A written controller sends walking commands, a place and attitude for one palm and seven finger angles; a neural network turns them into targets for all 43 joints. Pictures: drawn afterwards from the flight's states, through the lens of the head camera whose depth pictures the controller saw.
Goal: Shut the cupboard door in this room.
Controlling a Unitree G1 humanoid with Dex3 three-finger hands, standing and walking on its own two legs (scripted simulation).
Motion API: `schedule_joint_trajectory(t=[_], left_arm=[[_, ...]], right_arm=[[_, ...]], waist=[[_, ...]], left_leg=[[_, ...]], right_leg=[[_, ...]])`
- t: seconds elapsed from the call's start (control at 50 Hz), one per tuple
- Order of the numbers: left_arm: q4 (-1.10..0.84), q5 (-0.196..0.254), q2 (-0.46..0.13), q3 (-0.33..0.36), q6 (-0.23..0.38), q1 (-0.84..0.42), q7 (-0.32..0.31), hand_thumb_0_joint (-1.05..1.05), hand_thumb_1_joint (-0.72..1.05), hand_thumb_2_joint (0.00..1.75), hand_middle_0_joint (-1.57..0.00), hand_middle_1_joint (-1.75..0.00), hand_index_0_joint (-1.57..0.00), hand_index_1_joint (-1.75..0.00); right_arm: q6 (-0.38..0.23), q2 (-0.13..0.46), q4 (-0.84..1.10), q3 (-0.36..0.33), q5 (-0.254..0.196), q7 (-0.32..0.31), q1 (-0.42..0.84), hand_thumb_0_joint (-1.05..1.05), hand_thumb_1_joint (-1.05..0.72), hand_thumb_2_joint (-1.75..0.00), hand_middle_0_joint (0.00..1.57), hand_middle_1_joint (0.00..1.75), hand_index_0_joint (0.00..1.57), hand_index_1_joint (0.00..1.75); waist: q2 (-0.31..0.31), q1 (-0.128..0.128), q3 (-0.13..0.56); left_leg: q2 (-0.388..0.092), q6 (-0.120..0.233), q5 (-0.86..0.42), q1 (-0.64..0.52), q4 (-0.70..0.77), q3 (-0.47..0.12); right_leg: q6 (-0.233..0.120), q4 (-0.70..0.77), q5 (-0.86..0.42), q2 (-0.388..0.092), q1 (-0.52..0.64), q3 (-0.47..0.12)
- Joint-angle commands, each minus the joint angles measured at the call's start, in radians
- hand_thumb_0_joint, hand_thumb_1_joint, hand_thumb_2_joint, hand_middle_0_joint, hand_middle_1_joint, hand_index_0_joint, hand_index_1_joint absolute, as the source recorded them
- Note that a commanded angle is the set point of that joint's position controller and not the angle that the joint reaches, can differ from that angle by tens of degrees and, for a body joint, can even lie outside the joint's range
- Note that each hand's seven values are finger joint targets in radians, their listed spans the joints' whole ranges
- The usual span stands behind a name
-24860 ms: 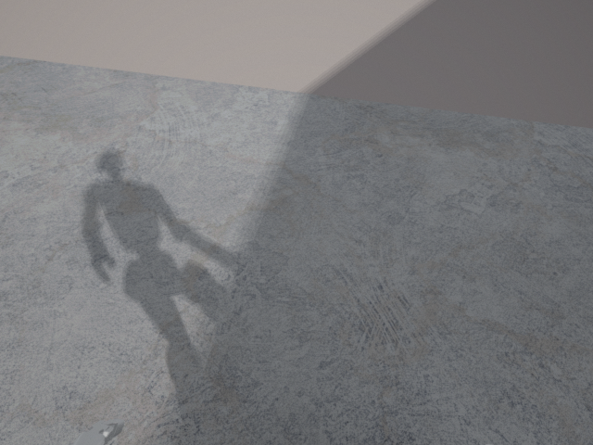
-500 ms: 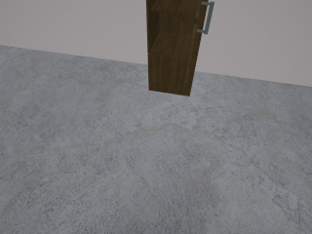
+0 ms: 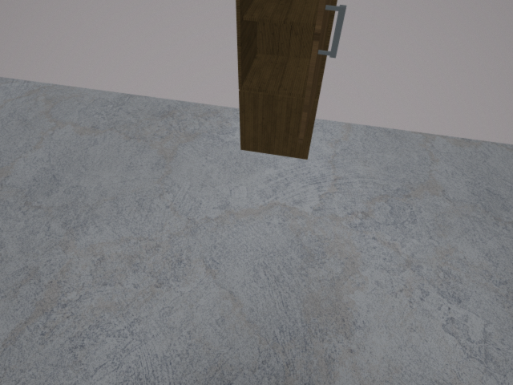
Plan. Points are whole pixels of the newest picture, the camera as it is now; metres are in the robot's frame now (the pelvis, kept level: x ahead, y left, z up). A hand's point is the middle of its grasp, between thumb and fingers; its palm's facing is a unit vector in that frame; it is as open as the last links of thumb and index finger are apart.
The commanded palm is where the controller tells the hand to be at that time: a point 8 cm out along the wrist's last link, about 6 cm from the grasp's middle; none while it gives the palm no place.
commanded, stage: walk around to get in front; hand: left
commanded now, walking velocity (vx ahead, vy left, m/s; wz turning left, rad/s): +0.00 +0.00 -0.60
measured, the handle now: (331, 31) +1.09 -0.17 +0.08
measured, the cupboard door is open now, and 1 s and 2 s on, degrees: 86 86 86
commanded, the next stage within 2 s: none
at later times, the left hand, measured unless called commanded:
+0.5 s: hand out of the picture +0.08 +0.16 -0.18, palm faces -0.13 -0.94 -0.31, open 7.4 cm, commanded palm none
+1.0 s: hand out of the picture +0.14 +0.17 -0.17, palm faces -0.39 -0.88 -0.26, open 7.4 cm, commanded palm none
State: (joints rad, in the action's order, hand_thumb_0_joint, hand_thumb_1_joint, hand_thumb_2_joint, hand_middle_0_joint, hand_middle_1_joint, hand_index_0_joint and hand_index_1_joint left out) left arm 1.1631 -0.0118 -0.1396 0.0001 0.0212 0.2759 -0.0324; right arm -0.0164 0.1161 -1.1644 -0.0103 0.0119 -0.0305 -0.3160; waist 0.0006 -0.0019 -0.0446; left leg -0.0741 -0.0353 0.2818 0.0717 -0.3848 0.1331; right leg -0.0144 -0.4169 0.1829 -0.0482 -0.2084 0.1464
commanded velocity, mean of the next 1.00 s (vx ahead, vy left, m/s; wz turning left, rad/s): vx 0.00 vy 0.00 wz -0.60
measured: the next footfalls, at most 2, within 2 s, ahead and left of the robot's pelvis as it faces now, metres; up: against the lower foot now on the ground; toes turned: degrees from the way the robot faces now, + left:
left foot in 1.10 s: +0.12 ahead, +0.10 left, +0.00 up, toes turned -32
right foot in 1.62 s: -0.04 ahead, -0.10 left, +0.00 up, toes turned -61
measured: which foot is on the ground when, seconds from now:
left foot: down 0.00-0.40, up 0.42-1.00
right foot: down 0.00-1.00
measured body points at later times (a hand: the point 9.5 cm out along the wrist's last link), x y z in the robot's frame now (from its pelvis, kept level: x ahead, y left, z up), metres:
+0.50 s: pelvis -0.01 -0.04 -0.02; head +0.05 -0.09 +0.42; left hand +0.09 +0.21 -0.15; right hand +0.00 -0.29 -0.20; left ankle -0.05 +0.12 -0.67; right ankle +0.00 -0.10 -0.74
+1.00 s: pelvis +0.02 -0.01 +0.00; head +0.07 -0.03 +0.44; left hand +0.16 +0.21 -0.15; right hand +0.03 -0.31 -0.13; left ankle +0.08 +0.12 -0.70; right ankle +0.00 -0.10 -0.74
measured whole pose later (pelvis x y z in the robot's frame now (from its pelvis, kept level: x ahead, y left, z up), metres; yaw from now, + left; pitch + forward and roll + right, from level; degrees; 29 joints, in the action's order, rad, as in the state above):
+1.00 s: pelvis +0.02 -0.01 +0.00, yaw -28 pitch +1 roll +0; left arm 0.95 -0.02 -0.24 0.06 -0.03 0.26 0.00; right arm 0.05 0.25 -0.90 -0.04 0.01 -0.03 -0.06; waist -0.01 0.05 -0.10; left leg -0.03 -0.08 0.41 0.41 -0.84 -0.04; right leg -0.06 -0.46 0.19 0.13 -0.27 -0.17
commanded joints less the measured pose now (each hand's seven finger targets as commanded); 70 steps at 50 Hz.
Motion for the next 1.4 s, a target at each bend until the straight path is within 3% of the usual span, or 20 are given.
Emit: schedule_joint_trajectory(t=[0.0,0.12,0.18,0.24,0.3,0.34,0.36,0.38,0.42,0.46,0.52,0.64,0.86,0.98,1.04,1.06,1.08,1.1,1.2,1.38], left_arm=[[-0.029,0.001,-0.091,0.017,0.000,0.058,-0.009,0.00,0.90,0.90,-0.20,-0.30,-0.20,-0.30],[-0.087,-0.007,-0.135,0.061,-0.035,-0.012,0.007,0.00,0.90,0.90,-0.20,-0.30,-0.20,-0.30],[-0.138,-0.014,-0.120,0.077,-0.051,-0.038,0.020,0.00,0.90,0.90,-0.20,-0.30,-0.20,-0.30],[-0.190,-0.021,-0.100,0.090,-0.065,-0.058,0.030,0.00,0.90,0.90,-0.20,-0.30,-0.20,-0.30],[-0.217,-0.018,-0.092,0.095,-0.055,-0.054,0.038,0.00,0.90,0.90,-0.20,-0.30,-0.20,-0.30],[-0.199,-0.016,-0.112,0.100,-0.038,0.039,0.042,0.00,0.90,0.90,-0.20,-0.30,-0.20,-0.30],[-0.174,-0.020,-0.181,0.108,-0.022,0.134,0.037,0.00,0.90,0.90,-0.20,-0.30,-0.20,-0.30],[-0.162,-0.023,-0.299,0.123,-0.012,0.171,0.020,0.00,0.90,0.90,-0.20,-0.30,-0.20,-0.30],[-0.178,0.002,-0.258,0.118,-0.023,0.128,0.000,0.00,0.90,0.90,-0.20,-0.30,-0.20,-0.30],[-0.222,0.001,-0.251,0.115,-0.026,0.023,0.003,0.00,0.90,0.90,-0.20,-0.30,-0.20,-0.30],[-0.242,0.004,-0.243,0.107,-0.017,-0.007,0.006,0.00,0.90,0.90,-0.20,-0.30,-0.20,-0.30],[-0.245,0.002,-0.266,0.106,-0.018,0.033,0.011,0.00,0.90,0.90,-0.20,-0.30,-0.20,-0.30],[-0.266,-0.008,-0.294,0.106,-0.028,0.047,0.016,0.00,0.90,0.90,-0.20,-0.30,-0.20,-0.30],[-0.291,-0.011,-0.321,0.111,-0.039,-0.025,0.017,0.00,0.90,0.90,-0.20,-0.30,-0.20,-0.30],[-0.311,0.003,-0.293,0.104,-0.046,-0.089,0.019,0.00,0.90,0.90,-0.20,-0.30,-0.20,-0.30],[-0.324,0.013,-0.225,0.093,-0.049,-0.052,0.026,0.00,0.90,0.90,-0.20,-0.30,-0.20,-0.30],[-0.326,-0.001,-0.222,0.092,-0.050,-0.050,0.032,0.00,0.90,0.90,-0.20,-0.30,-0.20,-0.30],[-0.319,-0.013,-0.250,0.100,-0.052,-0.043,0.036,0.00,0.90,0.90,-0.20,-0.30,-0.20,-0.30],[-0.291,-0.013,-0.221,0.106,-0.066,-0.047,0.061,0.00,0.90,0.90,-0.20,-0.30,-0.20,-0.30],[-0.340,-0.007,-0.173,0.085,-0.072,-0.189,0.072,0.00,0.90,0.90,-0.20,-0.30,-0.20,-0.30]], right_arm=[[0.001,0.080,0.021,-0.020,-0.003,-0.006,-0.078,0.00,-0.90,-0.90,0.20,0.30,0.20,0.30],[0.026,0.128,0.075,-0.055,0.001,-0.016,-0.044,0.00,-0.90,-0.90,0.20,0.30,0.20,0.30],[0.026,0.178,0.116,-0.078,0.006,-0.018,-0.003,0.00,-0.90,-0.90,0.20,0.30,0.20,0.30],[0.013,0.206,0.147,-0.091,0.011,-0.019,0.034,0.00,-0.90,-0.90,0.20,0.30,0.20,0.30],[0.013,0.226,0.167,-0.105,0.021,-0.013,0.085,0.00,-0.90,-0.90,0.20,0.30,0.20,0.30],[0.018,0.242,0.183,-0.108,0.018,-0.008,0.111,0.00,-0.90,-0.90,0.20,0.30,0.20,0.30],[0.022,0.220,0.199,-0.104,0.007,-0.002,0.108,0.00,-0.90,-0.90,0.20,0.30,0.20,0.30],[0.026,0.143,0.254,-0.086,0.002,0.003,0.124,0.00,-0.90,-0.90,0.20,0.30,0.20,0.30],[0.052,0.158,0.266,-0.084,-0.008,-0.002,0.162,0.00,-0.90,-0.90,0.20,0.30,0.20,0.30],[0.051,0.188,0.253,-0.085,0.001,0.003,0.192,0.00,-0.90,-0.90,0.20,0.30,0.20,0.30],[0.054,0.193,0.244,-0.083,0.004,0.009,0.177,0.00,-0.90,-0.90,0.20,0.30,0.20,0.30],[0.065,0.219,0.275,-0.075,0.003,0.003,0.223,0.00,-0.90,-0.90,0.20,0.30,0.20,0.30],[0.049,0.236,0.348,-0.060,0.000,0.003,0.313,0.00,-0.90,-0.90,0.20,0.30,0.20,0.30],[0.033,0.224,0.354,-0.057,-0.014,0.001,0.252,0.00,-0.90,-0.90,0.20,0.30,0.20,0.30],[0.012,0.257,0.316,-0.065,-0.015,-0.007,0.093,0.00,-0.90,-0.90,0.20,0.30,0.20,0.30],[0.003,0.344,0.322,-0.079,-0.002,-0.008,0.091,0.00,-0.90,-0.90,0.20,0.30,0.20,0.30],[0.015,0.391,0.334,-0.090,-0.001,-0.005,0.107,0.00,-0.90,-0.90,0.20,0.30,0.20,0.30],[0.021,0.355,0.352,-0.077,0.007,-0.002,0.128,0.00,-0.90,-0.90,0.20,0.30,0.20,0.30],[0.004,0.269,0.350,-0.060,0.012,-0.003,0.146,0.00,-0.90,-0.90,0.20,0.30,0.20,0.30],[-0.005,0.279,0.283,-0.087,0.012,0.004,-0.028,0.00,-0.90,-0.90,0.20,0.30,0.20,0.30]], waist=[[0.013,0.003,-0.054],[0.024,-0.008,-0.049],[0.125,-0.005,-0.052],[0.217,-0.008,-0.043],[0.179,0.011,-0.023],[0.079,0.058,0.034],[-0.130,0.100,0.091],[-0.443,0.099,0.091],[-0.232,0.071,0.064],[-0.163,0.052,0.039],[-0.065,0.030,0.100],[-0.084,0.042,0.116],[-0.089,0.065,0.082],[-0.117,0.035,0.098],[-0.053,-0.038,0.167],[0.203,-0.027,0.179],[0.300,-0.014,0.126],[0.190,-0.003,0.092],[0.133,0.028,0.050],[0.175,-0.046,0.075]], left_leg=[[-0.074,0.031,-0.072,0.104,0.070,-0.054],[-0.118,0.042,0.025,0.113,-0.007,-0.035],[-0.226,0.094,0.083,0.132,0.065,-0.113],[-0.345,0.190,-0.173,0.099,0.092,-0.137],[-0.336,0.167,-0.391,0.053,-0.039,-0.037],[-0.274,0.091,-0.410,0.074,-0.239,0.041],[-0.187,0.029,-0.229,0.157,-0.480,0.089],[-0.015,-0.030,0.349,0.471,-0.739,0.066],[-0.034,-0.016,0.313,0.468,-0.837,-0.118],[-0.040,-0.020,0.175,0.510,-0.877,-0.153],[-0.029,-0.032,0.064,0.492,-0.834,-0.160],[-0.007,-0.054,0.032,0.539,-0.776,-0.190],[0.019,-0.051,0.120,0.469,-0.566,-0.193],[0.056,-0.024,0.131,0.275,-0.308,-0.174],[-0.005,0.004,-0.055,-0.039,0.012,-0.213],[-0.253,0.066,-0.123,-0.159,0.124,-0.460],[-0.403,0.139,-0.239,-0.083,0.119,-0.532],[-0.393,0.177,-0.286,0.011,0.096,-0.488],[-0.218,0.142,-0.396,0.042,0.057,-0.210],[-0.288,0.177,-0.460,-0.117,0.027,-0.111]], right_leg=[[-0.004,0.070,-0.118,-0.093,0.012,-0.137],[-0.022,-0.034,-0.083,-0.069,-0.122,-0.179],[-0.003,-0.225,-0.008,0.000,-0.201,-0.119],[0.023,-0.561,0.272,0.005,-0.313,-0.094],[0.023,-0.444,0.292,-0.019,-0.270,-0.077],[0.023,-0.188,0.096,0.006,-0.097,-0.047],[0.008,0.000,-0.231,-0.063,0.043,-0.171],[-0.084,0.022,-0.662,-0.294,0.185,-0.563],[-0.164,0.076,-0.552,-0.309,0.101,-0.531],[-0.128,0.081,-0.332,-0.236,0.081,-0.529],[-0.077,0.068,-0.363,-0.178,0.132,-0.451],[-0.019,0.076,-0.389,-0.142,0.198,-0.465],[-0.165,0.062,-0.355,-0.142,0.140,-0.601],[-0.162,0.026,-0.355,-0.111,0.030,-0.646],[-0.058,-0.132,-0.205,0.000,-0.145,-0.562],[0.001,-0.312,0.146,0.147,-0.329,-0.406],[0.045,-0.513,0.421,0.139,-0.391,-0.265],[0.055,-0.651,0.401,0.102,-0.366,-0.261],[0.089,-0.838,0.220,0.052,-0.386,-0.196],[0.104,-0.614,0.239,-0.021,-0.406,-0.121]])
